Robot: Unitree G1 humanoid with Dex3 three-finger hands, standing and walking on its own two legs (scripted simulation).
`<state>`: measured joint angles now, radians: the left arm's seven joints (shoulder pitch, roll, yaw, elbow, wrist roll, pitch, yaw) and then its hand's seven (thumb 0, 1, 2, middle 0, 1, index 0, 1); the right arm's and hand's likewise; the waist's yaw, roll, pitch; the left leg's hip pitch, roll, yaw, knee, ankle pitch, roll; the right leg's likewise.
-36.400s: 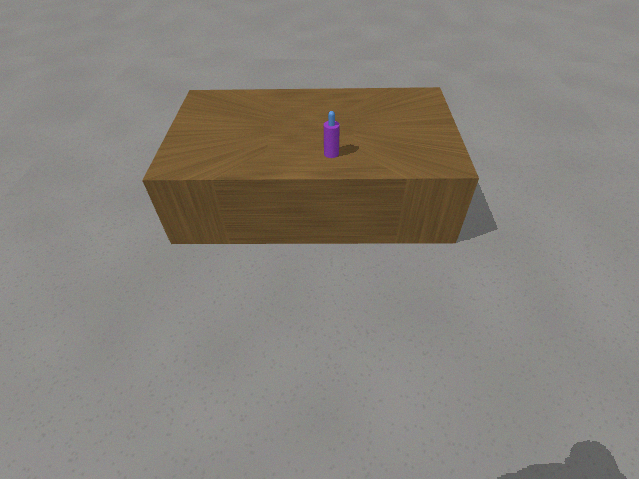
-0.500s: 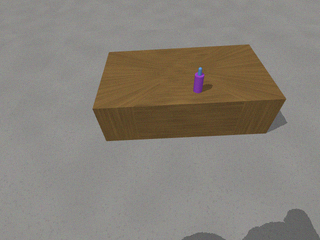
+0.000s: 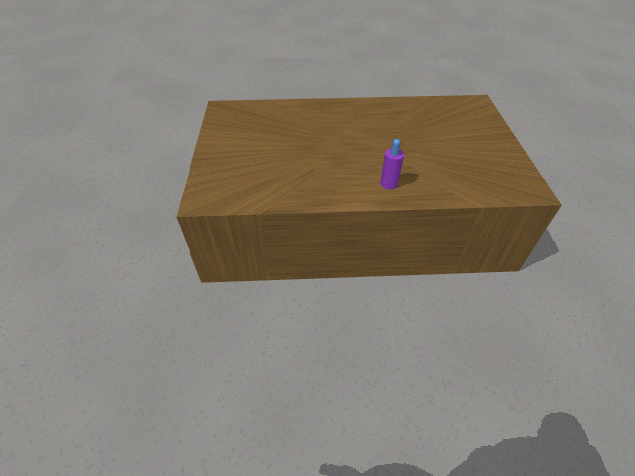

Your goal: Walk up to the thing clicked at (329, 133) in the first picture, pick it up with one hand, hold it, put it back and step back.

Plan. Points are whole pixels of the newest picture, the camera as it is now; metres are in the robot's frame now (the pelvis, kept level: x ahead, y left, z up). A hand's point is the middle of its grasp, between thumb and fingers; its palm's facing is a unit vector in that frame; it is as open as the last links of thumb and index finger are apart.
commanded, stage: step back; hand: right
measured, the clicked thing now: (392, 163) +1.10 -0.19 -0.31
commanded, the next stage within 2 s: stand in 0.22 s
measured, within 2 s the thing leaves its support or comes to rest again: neither
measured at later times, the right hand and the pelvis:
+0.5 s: hand out of the picture +0.13 -0.25 -0.13, palm faces +0.01 +0.94 -0.33, open 7.4 cm; pelvis +0.03 -0.01 +0.02, yaw -1 degrees
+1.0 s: hand out of the picture +0.07 -0.26 -0.14, palm faces +0.00 +0.94 -0.33, open 7.4 cm; pelvis +0.01 -0.01 +0.02, yaw -1 degrees
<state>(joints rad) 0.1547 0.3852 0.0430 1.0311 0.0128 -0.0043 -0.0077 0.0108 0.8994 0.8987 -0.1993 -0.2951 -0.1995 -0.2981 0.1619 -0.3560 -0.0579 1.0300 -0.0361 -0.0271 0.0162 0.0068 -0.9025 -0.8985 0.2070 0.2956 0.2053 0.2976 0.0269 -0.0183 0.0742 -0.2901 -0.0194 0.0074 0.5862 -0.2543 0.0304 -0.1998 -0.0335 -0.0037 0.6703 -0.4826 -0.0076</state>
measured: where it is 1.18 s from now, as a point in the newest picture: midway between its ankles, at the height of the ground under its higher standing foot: outside the picture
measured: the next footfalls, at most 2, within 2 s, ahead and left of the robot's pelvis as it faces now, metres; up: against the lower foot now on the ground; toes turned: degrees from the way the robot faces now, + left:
none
